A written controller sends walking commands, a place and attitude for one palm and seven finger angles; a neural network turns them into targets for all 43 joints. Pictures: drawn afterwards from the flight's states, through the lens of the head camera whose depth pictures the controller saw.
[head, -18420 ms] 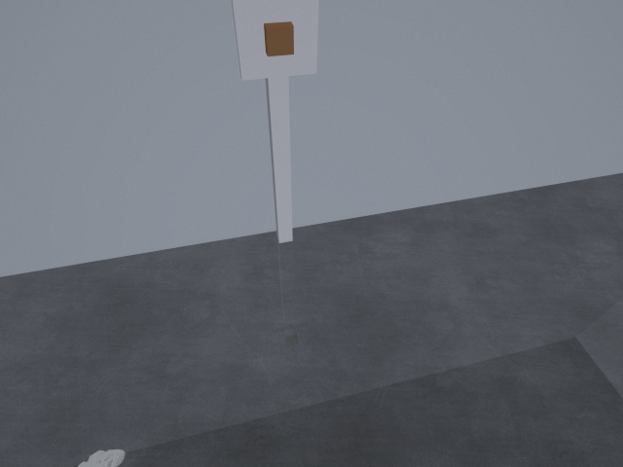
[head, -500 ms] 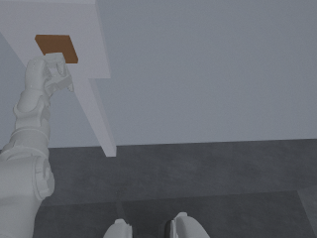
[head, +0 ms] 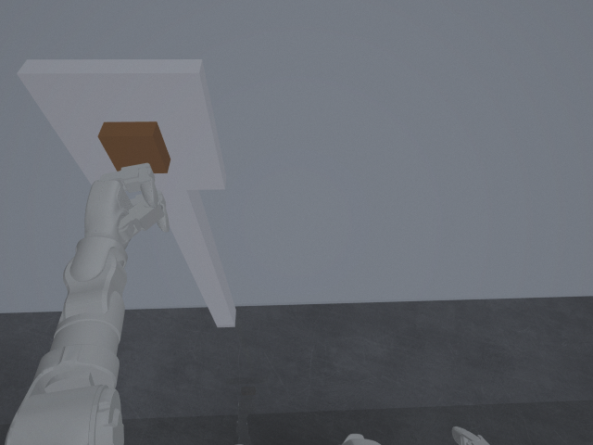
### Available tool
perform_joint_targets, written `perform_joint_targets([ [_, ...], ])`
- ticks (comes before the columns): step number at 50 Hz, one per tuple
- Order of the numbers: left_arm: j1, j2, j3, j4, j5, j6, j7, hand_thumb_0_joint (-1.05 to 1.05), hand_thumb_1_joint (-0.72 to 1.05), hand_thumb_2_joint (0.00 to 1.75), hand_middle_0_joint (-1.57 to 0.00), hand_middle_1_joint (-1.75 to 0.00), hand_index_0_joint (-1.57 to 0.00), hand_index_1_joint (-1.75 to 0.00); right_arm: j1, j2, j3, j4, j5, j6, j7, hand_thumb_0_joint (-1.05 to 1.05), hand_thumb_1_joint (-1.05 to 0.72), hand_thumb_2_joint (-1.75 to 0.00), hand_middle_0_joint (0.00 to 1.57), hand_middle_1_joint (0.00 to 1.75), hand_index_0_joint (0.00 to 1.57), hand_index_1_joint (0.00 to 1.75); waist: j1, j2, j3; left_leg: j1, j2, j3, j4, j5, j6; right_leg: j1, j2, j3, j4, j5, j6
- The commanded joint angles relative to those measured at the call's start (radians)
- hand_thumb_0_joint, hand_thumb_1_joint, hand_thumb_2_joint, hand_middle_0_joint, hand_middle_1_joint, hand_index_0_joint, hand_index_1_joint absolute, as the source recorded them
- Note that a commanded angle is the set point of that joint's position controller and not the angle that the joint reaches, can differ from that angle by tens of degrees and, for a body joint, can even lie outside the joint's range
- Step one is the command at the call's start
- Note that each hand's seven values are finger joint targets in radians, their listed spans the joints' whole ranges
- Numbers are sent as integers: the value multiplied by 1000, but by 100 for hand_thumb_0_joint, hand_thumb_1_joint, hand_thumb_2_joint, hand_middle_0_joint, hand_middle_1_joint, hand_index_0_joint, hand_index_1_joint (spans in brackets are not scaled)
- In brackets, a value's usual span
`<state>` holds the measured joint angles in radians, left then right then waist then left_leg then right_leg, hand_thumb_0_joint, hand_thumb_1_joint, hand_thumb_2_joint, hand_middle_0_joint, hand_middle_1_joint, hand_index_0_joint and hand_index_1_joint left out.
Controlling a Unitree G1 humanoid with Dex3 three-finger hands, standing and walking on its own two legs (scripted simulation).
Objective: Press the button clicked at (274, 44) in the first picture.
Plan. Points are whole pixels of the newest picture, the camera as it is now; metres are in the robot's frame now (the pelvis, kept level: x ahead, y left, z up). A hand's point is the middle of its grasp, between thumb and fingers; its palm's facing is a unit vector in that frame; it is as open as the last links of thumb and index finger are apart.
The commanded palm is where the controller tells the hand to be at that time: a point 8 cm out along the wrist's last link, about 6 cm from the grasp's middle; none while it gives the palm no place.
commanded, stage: pull the fist back off the button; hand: left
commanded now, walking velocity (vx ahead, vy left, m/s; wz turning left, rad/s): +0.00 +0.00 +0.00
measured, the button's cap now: (137, 146) +0.49 +0.22 +0.12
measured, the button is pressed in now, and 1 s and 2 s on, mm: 0 0 0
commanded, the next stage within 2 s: draw the hand back to the body in 0.38 s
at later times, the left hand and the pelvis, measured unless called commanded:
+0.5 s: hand (152, 242) +0.36 +0.18 +0.08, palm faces +0.04 -1.00 -0.03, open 3.1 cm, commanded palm +0.32 +0.24 +0.09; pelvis +0.01 -0.01 +0.01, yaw +2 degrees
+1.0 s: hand (112, 285) +0.27 +0.19 +0.13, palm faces +0.06 -1.00 -0.07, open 3.1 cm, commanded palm +0.23 +0.25 +0.14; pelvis +0.01 -0.02 +0.02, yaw +2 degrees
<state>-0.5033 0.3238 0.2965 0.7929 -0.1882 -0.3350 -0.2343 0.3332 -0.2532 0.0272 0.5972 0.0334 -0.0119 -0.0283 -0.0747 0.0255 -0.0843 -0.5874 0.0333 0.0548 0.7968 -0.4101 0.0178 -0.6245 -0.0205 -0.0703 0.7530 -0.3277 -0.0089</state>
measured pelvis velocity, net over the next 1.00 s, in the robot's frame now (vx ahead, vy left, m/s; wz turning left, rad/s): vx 0.01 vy -0.02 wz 0.03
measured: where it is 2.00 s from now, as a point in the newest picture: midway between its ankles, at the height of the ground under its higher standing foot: outside the picture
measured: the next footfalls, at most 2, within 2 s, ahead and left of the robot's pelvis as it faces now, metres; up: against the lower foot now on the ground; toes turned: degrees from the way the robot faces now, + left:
none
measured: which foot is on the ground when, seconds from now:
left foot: down 0.00-1.00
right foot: down 0.00-1.00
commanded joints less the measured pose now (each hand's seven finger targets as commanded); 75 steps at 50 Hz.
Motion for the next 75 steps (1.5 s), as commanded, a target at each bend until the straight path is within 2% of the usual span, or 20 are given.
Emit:
perform_joint_targets([
  [1, -235, 175, 24, -320, -27, -39, 21, 0, 90, 90, -130, -150, -130, -150, 10, -144, -55, -124, 4, -40, -12, 0, -90, -90, 20, 30, 20, 30, 23, 17, -308, 164, -17, -50, -123, 351, -2, 247, 27, 30, -68, 330, -13],
  [4, -165, 186, 40, -398, -34, -39, 32, 0, 90, 90, -130, -150, -130, -150, -7, -143, -57, -132, 3, -47, -15, 0, -90, -90, 20, 30, 20, 30, 31, -10, -321, 172, -17, -46, -126, 365, -1, 290, 25, 34, -71, 359, -11],
  [8, -85, 137, 7, -503, -40, -40, 26, 0, 90, 90, -130, -150, -130, -150, -34, -130, -56, -134, 4, -61, -17, 0, -90, -90, 20, 30, 20, 30, 38, 44, -324, 224, -16, -47, -127, 444, -7, 298, 22, 31, -69, 408, -12],
  [14, -20, 92, -37, -567, -56, -14, 9, 0, 90, 90, -130, -150, -130, -150, -73, -128, -53, -134, 9, -78, -26, 0, -90, -90, 20, 30, 20, 30, 26, 13, -267, 226, -21, -54, -136, 373, -7, 281, 20, 24, -86, 359, -11],
  [20, -79, 125, -15, -507, -50, 1, 19, 0, 90, 90, -130, -150, -130, -150, -88, -134, -45, -112, 6, -84, -39, 0, -90, -90, 20, 30, 20, 30, 19, -40, -225, 180, -30, -57, -141, 282, -4, 273, 14, 31, -97, 295, -6],
  [22, -114, 115, -33, -503, -43, 0, 15, 0, 90, 90, -130, -150, -130, -150, -94, -131, -42, -112, 7, -85, -40, 0, -90, -90, 20, 30, 20, 30, 21, 24, -238, 191, -35, -55, -138, 277, -6, 263, 10, 35, -95, 286, -10],
  [24, -147, 127, -32, -497, -42, -6, 14, 0, 90, 90, -130, -150, -130, -150, -86, -133, -42, -109, 4, -86, -40, 0, -90, -90, 20, 30, 20, 30, 16, -11, -256, 191, -32, -61, -133, 278, -3, 273, 13, 34, -92, 281, -10],
  [26, -28, 153, 9, -533, -48, -8, 8, 0, 90, 90, -130, -150, -130, -150, -99, -128, -42, -136, 4, -91, -36, 0, -90, -90, 20, 30, 20, 30, 63, 45, -325, 216, -36, -54, -145, 324, -6, 342, 11, 41, -86, 329, -15],
  [27, 1, 152, 12, -548, -53, -4, 5, 0, 90, 90, -130, -150, -130, -150, -106, -124, -40, -140, 8, -92, -35, 0, -90, -90, 20, 30, 20, 30, 66, 38, -322, 222, -34, -52, -151, 341, -6, 353, 12, 36, -88, 346, -16],
  [29, 84, 156, 26, -568, -67, 10, 4, 0, 90, 90, -130, -150, -130, -150, -112, -125, -41, -154, 10, -95, -32, 0, -90, -90, 20, 30, 20, 30, 76, -17, -305, 209, -29, -55, -165, 353, -3, 381, 15, 33, -99, 360, -13],
  [33, 190, 142, 31, -677, -82, 51, 9, 0, 90, 90, -130, -150, -130, -150, -139, -119, -40, -176, 18, -108, -30, 0, -90, -90, 20, 30, 20, 30, 88, 5, -249, 218, -29, -42, -202, 333, -4, 397, 13, 29, -130, 355, -10],
  [34, 228, 152, 40, -700, -85, 59, 13, 0, 90, 90, -130, -150, -130, -150, -144, -121, -41, -180, 18, -110, -31, 0, -90, -90, 20, 30, 20, 30, 87, -42, -241, 215, -27, -44, -207, 331, 1, 412, 15, 28, -137, 352, -8],
  [43, 295, 121, 11, -913, -94, 120, 12, 0, 90, 90, -130, -150, -130, -150, -187, -111, -31, -173, 25, -172, -53, 0, -90, -90, 20, 30, 20, 30, 81, 18, -156, 287, -31, -48, -257, 248, 3, 391, 12, 28, -206, 244, -5],
  [49, 383, 122, 15, -975, -112, 182, -15, 0, 90, 90, -130, -150, -130, -150, -204, -110, -22, -171, 27, -209, -64, 0, -90, -90, 20, 30, 20, 30, 86, -16, -115, 314, -33, -53, -273, 239, 7, 405, 13, 24, -240, 223, -2],
  [50, 392, 218, 7, -1089, 24, 169, 128, 0, 90, 90, -130, -150, -130, -150, -232, -103, -35, -158, 4, -202, -74, 0, -90, -90, 20, 30, 20, 30, 113, -39, -51, 322, -28, -38, -316, 225, 19, 423, -12, 67, -322, 181, -5],
  [52, 530, 100, -54, -1055, 59, 189, 233, 0, 90, 90, -130, -150, -130, -150, -231, -87, -25, -145, -2, -193, -73, 0, -90, -90, 20, 30, 20, 30, 99, -33, 5, 351, -25, -37, -352, 200, 16, 433, -16, 53, -354, 135, -2],
  [56, 564, 141, -27, -1139, 104, 190, 312, 0, 90, 90, -130, -150, -130, -150, -244, -84, -23, -133, -13, -171, -70, 0, -90, -90, 20, 30, 20, 30, 103, 2, -14, 422, -23, -33, -400, 246, 16, 496, -9, 50, -383, 176, -5],
  [62, 628, 132, -25, -1239, 131, 180, 349, 0, 90, 90, -130, -150, -130, -150, -263, -75, -24, -133, -23, -164, -62, 0, -90, -90, 20, 30, 20, 30, 109, 44, -5, 482, -21, -35, -443, 296, 11, 546, -4, 41, -407, 216, -9],
  [69, 796, 138, 13, -1299, 136, 184, 357, 0, 90, 90, -130, -150, -130, -150, -270, -77, -33, -132, -32, -161, -50, 0, -90, -90, 20, 30, 20, 30, 126, -3, 23, 483, -15, -40, -447, 371, 10, 578, 2, 35, -408, 282, -10],
  [75, 900, 137, 43, -1389, 138, 181, 358, 0, 90, 90, -130, -150, -130, -150, -268, -69, -40, -140, -33, -157, -43, 0, -90, -90, 20, 30, 20, 30, 132, 20, 24, 490, -10, -39, -439, 415, 7, 580, 3, 36, -400, 318, -9],
])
